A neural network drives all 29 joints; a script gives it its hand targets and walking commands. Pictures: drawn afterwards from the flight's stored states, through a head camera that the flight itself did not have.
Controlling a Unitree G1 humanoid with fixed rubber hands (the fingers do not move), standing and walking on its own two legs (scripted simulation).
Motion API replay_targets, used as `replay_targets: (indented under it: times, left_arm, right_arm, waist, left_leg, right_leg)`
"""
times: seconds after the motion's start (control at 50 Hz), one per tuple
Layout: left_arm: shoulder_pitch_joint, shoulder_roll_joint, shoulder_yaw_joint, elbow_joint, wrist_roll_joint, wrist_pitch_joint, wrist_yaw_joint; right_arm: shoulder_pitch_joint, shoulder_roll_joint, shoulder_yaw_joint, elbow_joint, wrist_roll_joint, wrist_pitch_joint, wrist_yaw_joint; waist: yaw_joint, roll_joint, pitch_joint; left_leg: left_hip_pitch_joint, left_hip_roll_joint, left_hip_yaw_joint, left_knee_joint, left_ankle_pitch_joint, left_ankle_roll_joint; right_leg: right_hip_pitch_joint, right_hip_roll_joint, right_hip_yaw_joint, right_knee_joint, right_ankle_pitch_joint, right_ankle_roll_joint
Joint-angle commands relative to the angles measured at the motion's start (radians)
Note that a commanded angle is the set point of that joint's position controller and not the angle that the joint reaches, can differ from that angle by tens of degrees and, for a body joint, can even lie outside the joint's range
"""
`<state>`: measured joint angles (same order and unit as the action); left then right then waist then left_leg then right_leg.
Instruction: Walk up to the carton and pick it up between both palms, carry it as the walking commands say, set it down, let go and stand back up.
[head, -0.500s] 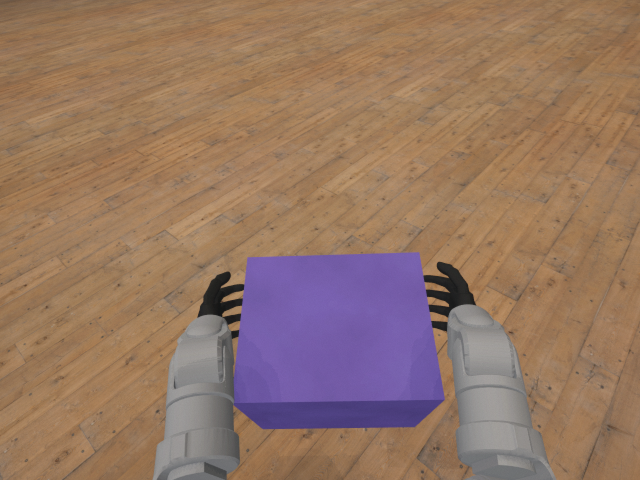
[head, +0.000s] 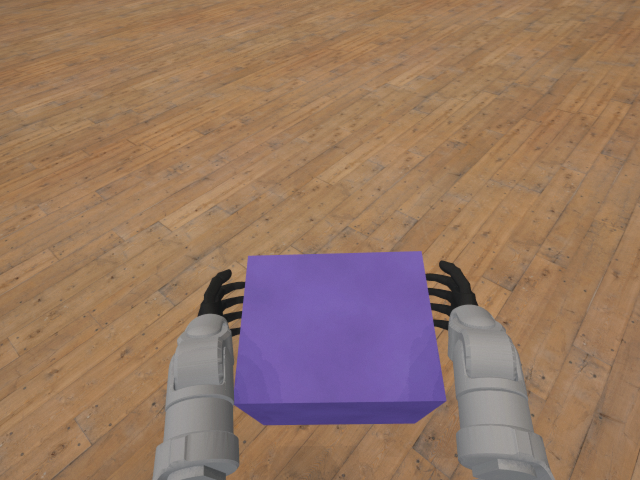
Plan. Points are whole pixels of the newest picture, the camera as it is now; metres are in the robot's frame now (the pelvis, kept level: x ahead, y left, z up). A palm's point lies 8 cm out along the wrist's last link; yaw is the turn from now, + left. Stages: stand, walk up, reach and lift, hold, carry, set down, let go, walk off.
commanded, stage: reach and lift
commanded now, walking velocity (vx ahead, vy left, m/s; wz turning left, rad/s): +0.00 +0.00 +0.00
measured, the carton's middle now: (336, 344) +0.31 +0.00 -0.04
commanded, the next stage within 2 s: hold in 0.34 s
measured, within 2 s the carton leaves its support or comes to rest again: neither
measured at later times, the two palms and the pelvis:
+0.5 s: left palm (211, 335) +0.28 +0.16 +0.05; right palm (465, 327) +0.28 -0.16 +0.04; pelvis +0.00 +0.00 +0.00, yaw +0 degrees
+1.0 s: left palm (212, 337) +0.28 +0.16 +0.05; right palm (467, 327) +0.28 -0.16 +0.05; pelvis +0.00 +0.00 +0.00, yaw +0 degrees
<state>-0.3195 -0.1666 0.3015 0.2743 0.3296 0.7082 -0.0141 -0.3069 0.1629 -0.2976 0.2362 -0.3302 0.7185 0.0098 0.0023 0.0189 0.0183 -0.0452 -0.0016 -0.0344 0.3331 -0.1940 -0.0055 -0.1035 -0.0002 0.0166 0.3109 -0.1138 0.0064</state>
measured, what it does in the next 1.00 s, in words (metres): stands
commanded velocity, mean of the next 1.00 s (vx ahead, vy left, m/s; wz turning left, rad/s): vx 0.00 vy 0.00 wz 0.00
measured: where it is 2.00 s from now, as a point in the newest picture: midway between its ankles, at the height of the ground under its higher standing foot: outside the picture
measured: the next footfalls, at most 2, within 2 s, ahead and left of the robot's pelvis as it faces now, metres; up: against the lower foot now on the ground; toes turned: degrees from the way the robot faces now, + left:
none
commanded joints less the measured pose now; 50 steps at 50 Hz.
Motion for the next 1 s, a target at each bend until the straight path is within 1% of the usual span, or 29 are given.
replay_targets:
  times: [0.0, 0.24, 0.44, 0.58, 0.76, 0.86, 0.98]
  left_arm:
    - [-0.534, -0.862, -0.563, -0.028, -0.281, -0.036, -0.273]
    - [-0.445, -0.853, -0.598, -0.095, -0.295, -0.021, -0.261]
    - [-0.412, -0.847, -0.616, -0.125, -0.305, -0.016, -0.257]
    - [-0.422, -0.843, -0.612, -0.118, -0.304, -0.017, -0.262]
    - [-0.472, -0.842, -0.594, -0.082, -0.3, -0.026, -0.277]
    - [-0.485, -0.842, -0.588, -0.068, -0.298, -0.027, -0.283]
    - [-0.473, -0.843, -0.591, -0.072, -0.299, -0.025, -0.283]
  right_arm:
    - [-0.501, 0.864, 0.577, -0.006, 0.285, -0.024, 0.276]
    - [-0.418, 0.859, 0.616, -0.074, 0.3, -0.011, 0.266]
    - [-0.389, 0.862, 0.633, -0.102, 0.309, -0.003, 0.262]
    - [-0.399, 0.87, 0.63, -0.095, 0.31, -0.001, 0.264]
    - [-0.44, 0.891, 0.612, -0.057, 0.308, -0.003, 0.268]
    - [-0.449, 0.896, 0.606, -0.041, 0.308, -0.004, 0.269]
    - [-0.441, 0.893, 0.611, -0.044, 0.311, -0.003, 0.268]
  waist:
    - [0.0, -0.012, -0.281]
    - [0.0, -0.011, -0.264]
    - [-0.003, -0.01, -0.245]
    - [-0.003, -0.012, -0.224]
    - [0.0, -0.016, -0.212]
    - [0.001, -0.017, -0.213]
    - [0.001, -0.017, -0.221]
  left_leg:
    - [-0.071, -0.083, -0.03, -0.067, 0.152, 0.005]
    - [-0.05, -0.084, -0.034, -0.07, 0.204, 0.005]
    - [-0.059, -0.085, -0.037, -0.071, 0.171, 0.009]
    - [-0.08, -0.085, -0.037, -0.072, 0.103, 0.015]
    - [-0.103, -0.083, -0.033, -0.071, 0.02, 0.022]
    - [-0.102, -0.082, -0.032, -0.071, 0.012, 0.024]
    - [-0.089, -0.083, -0.031, -0.068, 0.043, 0.022]
  right_leg:
    - [0.213, 0.092, 0.041, -0.007, 0.121, 0.002]
    - [0.227, 0.095, 0.046, -0.008, 0.165, 0.004]
    - [0.22, 0.095, 0.046, -0.007, 0.139, 0.001]
    - [0.205, 0.093, 0.044, -0.006, 0.081, -0.001]
    - [0.184, 0.087, 0.042, -0.005, 0.002, -0.002]
    - [0.18, 0.085, 0.042, -0.007, -0.006, -0.001]
    - [0.185, 0.084, 0.043, -0.006, 0.021, 0.0]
